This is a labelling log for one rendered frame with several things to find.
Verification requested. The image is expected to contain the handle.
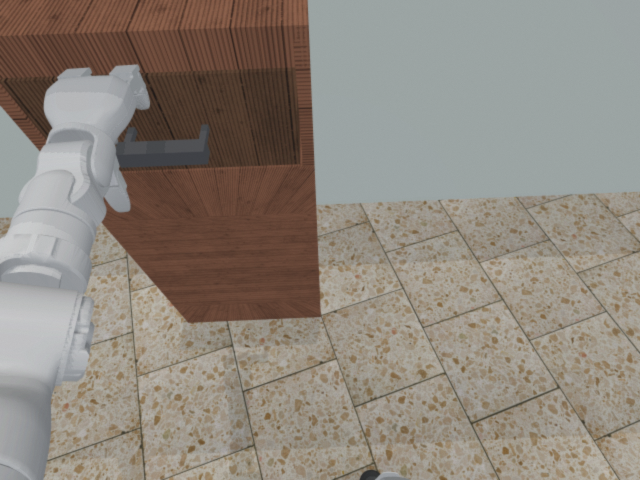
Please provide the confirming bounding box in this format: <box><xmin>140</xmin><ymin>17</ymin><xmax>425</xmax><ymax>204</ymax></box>
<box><xmin>116</xmin><ymin>124</ymin><xmax>210</xmax><ymax>168</ymax></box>

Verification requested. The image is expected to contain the robot left forearm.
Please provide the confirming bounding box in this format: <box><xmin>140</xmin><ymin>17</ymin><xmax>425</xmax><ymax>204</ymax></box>
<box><xmin>0</xmin><ymin>122</ymin><xmax>116</xmax><ymax>295</ymax></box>

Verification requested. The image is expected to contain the drawer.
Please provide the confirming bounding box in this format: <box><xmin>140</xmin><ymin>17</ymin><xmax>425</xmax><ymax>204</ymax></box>
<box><xmin>0</xmin><ymin>67</ymin><xmax>300</xmax><ymax>171</ymax></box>

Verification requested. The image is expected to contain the robot left hand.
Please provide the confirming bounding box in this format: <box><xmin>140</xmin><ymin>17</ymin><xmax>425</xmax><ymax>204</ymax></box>
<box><xmin>44</xmin><ymin>64</ymin><xmax>150</xmax><ymax>212</ymax></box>

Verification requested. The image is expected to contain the left robot upper arm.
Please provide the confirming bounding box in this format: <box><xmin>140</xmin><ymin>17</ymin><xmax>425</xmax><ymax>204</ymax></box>
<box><xmin>0</xmin><ymin>281</ymin><xmax>95</xmax><ymax>480</ymax></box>

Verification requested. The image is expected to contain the cabinet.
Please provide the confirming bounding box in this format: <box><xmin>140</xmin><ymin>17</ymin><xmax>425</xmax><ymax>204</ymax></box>
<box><xmin>0</xmin><ymin>0</ymin><xmax>321</xmax><ymax>323</ymax></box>

